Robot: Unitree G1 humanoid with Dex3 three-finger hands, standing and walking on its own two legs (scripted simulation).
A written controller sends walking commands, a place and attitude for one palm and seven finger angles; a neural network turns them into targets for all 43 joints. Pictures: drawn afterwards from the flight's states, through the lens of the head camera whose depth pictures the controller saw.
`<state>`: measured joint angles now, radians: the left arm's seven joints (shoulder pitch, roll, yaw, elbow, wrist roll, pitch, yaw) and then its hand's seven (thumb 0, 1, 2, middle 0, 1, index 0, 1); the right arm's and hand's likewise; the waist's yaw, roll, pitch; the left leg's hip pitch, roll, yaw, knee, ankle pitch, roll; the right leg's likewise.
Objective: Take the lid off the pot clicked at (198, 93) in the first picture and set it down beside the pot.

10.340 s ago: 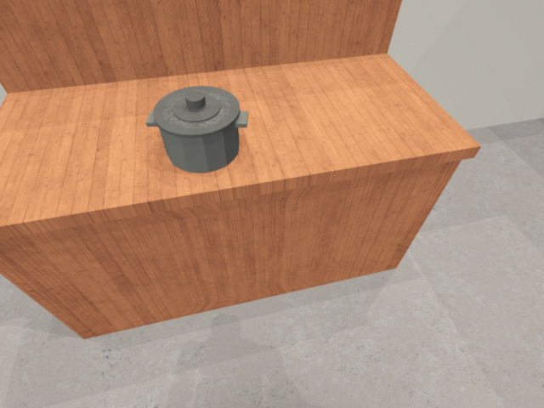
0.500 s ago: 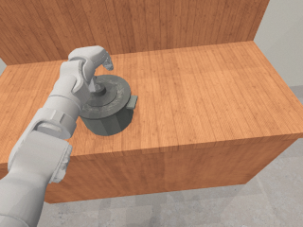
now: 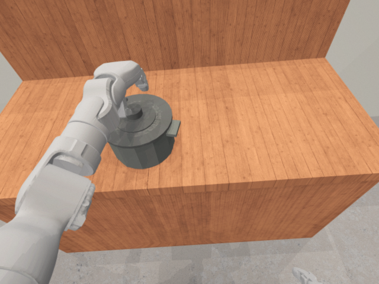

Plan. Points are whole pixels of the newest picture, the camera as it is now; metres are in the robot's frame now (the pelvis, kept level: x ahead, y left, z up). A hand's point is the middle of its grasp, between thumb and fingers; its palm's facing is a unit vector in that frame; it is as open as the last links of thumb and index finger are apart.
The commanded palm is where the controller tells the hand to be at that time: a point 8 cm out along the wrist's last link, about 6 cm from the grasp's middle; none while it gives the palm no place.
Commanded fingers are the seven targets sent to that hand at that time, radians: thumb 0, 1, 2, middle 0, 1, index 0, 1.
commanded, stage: lower the open fingers around the knob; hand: left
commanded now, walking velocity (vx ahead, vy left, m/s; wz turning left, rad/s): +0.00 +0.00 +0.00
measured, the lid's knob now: (133, 111) +0.52 +0.14 +0.07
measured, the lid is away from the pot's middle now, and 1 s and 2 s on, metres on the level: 0.00 0.00 0.01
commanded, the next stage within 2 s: close the fingers and squeeze the knob in 1.04 s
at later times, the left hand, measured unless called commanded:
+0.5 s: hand (135, 105) +0.49 +0.12 +0.12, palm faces -0.34 -0.04 -0.94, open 10.1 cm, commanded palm +0.49 +0.13 +0.17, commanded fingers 0.00 -0.30 1.44 -0.83 -0.08 -0.83 -0.08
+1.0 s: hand (132, 108) +0.50 +0.13 +0.09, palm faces -0.35 -0.05 -0.94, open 10.1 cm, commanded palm +0.50 +0.14 +0.15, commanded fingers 0.00 -0.30 1.44 -0.83 -0.08 -0.83 -0.08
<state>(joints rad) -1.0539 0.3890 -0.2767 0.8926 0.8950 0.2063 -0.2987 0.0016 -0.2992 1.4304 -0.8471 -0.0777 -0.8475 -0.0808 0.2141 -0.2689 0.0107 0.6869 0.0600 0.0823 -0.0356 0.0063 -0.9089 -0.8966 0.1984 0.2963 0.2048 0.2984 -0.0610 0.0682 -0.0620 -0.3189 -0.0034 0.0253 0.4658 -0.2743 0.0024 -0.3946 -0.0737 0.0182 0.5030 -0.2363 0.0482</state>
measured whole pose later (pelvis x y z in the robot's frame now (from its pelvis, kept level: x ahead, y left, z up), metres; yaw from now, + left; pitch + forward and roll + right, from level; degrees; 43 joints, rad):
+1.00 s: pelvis +0.01 +0.00 +0.00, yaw -1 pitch +12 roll +0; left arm -1.06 0.39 -0.24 1.05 0.92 0.18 -0.22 0.00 -0.30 1.43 -0.85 -0.08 -0.85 -0.08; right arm 0.28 -0.27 -0.01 0.73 0.05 0.09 -0.04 0.01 -0.91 -0.90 0.20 0.30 0.20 0.30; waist -0.10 0.06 -0.08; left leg -0.40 0.01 0.04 0.49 -0.30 0.00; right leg -0.47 -0.06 0.03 0.50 -0.24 0.05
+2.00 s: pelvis +0.01 +0.00 +0.00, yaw -1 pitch +11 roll +0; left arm -0.98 0.41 -0.23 0.98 0.91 0.16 -0.23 0.01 0.21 0.88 -0.67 -1.00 -0.65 -0.99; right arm 0.27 -0.27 -0.01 0.72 0.05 0.10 -0.04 0.01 -0.91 -0.90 0.20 0.30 0.20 0.30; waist -0.09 0.06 -0.08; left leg -0.37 0.01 0.04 0.48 -0.30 0.01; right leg -0.44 -0.06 0.03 0.48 -0.23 0.05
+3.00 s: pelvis +0.01 +0.00 +0.00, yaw -1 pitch +10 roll +0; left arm -0.98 0.40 -0.25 0.97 0.91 0.16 -0.22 0.02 0.35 0.68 -0.70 -0.98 -0.64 -0.94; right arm 0.26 -0.27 -0.01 0.72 0.05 0.08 -0.04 0.01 -0.91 -0.90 0.20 0.30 0.20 0.30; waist -0.09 0.07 -0.08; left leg -0.36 0.01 0.04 0.48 -0.29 0.00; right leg -0.43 -0.06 0.03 0.48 -0.23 0.05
